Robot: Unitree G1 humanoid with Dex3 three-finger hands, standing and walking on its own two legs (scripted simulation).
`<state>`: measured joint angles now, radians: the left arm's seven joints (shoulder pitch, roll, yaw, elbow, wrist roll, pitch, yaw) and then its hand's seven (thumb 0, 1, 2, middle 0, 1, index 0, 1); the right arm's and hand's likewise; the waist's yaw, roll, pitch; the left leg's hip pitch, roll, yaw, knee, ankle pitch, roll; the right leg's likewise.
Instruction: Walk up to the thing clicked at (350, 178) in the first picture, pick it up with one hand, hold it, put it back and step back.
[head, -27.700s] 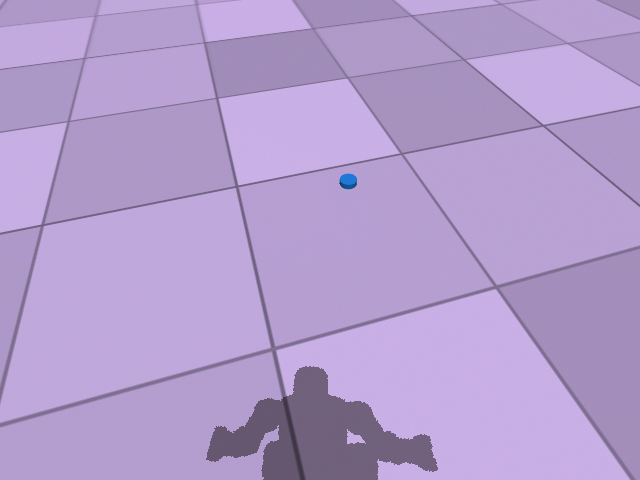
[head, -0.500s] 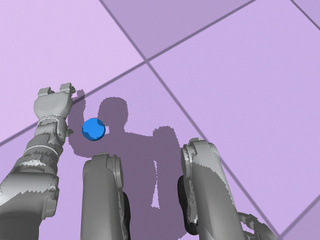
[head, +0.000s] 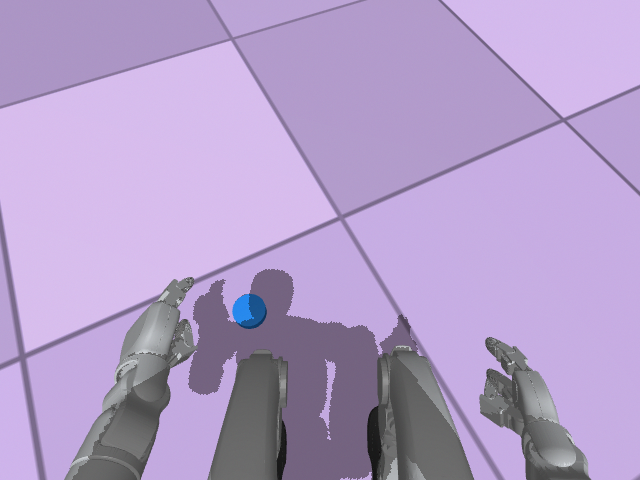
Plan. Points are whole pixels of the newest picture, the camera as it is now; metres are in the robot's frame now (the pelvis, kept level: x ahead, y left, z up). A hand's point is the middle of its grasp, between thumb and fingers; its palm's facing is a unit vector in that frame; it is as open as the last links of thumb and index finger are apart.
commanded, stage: home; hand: left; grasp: from above
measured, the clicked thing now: (249, 311) +0.45 +0.19 -0.52
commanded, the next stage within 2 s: none
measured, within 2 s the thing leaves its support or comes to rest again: neither
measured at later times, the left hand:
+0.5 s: hand (127, 348) +0.24 +0.18 +0.11, palm faces +0.09 -0.97 -0.24, open 7.4 cm
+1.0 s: hand (109, 355) +0.23 +0.19 +0.13, palm faces +0.09 -0.97 -0.21, open 7.4 cm
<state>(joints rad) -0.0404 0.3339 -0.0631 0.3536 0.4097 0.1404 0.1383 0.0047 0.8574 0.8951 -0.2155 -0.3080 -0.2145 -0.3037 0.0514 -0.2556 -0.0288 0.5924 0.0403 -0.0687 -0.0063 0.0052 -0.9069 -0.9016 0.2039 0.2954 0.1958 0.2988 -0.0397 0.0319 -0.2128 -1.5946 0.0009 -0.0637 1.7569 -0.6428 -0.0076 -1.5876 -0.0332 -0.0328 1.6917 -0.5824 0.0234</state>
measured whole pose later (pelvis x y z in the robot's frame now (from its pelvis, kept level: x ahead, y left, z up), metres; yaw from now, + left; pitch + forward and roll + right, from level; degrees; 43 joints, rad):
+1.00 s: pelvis +0.08 +0.00 +0.18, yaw +2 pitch +10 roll -3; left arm 0.50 0.23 0.03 -0.13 -0.05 0.45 0.02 0.01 0.90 0.90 -0.20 -0.30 -0.20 -0.30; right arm 0.28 -0.22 0.04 0.53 0.01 -0.23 -0.17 0.01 -0.90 -0.90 0.21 0.30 0.20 0.30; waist -0.03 0.04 -0.16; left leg -0.68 0.02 -0.06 1.02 -0.52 -0.01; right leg -0.65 -0.02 -0.06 0.94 -0.46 0.02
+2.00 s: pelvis +0.08 +0.00 +0.18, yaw +1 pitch +10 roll -3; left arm 0.50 0.23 0.03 -0.12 -0.05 0.45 0.02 0.01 0.90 0.90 -0.20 -0.30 -0.20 -0.30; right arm 0.29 -0.22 0.03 0.54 0.01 -0.24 -0.18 0.01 -0.90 -0.90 0.21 0.30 0.20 0.30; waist -0.03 0.05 -0.17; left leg -0.68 0.03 -0.05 1.02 -0.52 -0.01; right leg -0.66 -0.01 -0.05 0.94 -0.46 0.02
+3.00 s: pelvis +0.07 +0.01 +0.22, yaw +2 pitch -1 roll -1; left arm 0.22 0.29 0.06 0.82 0.05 0.05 0.04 0.01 0.90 0.90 -0.20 -0.30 -0.20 -0.30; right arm 0.20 -0.29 -0.05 0.90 -0.05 -0.02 -0.02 0.01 -0.90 -0.90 0.21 0.30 0.20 0.30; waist 0.03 -0.01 0.03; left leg -0.32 -0.02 -0.01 0.71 -0.38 0.02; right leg -0.33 -0.05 -0.01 0.68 -0.34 0.04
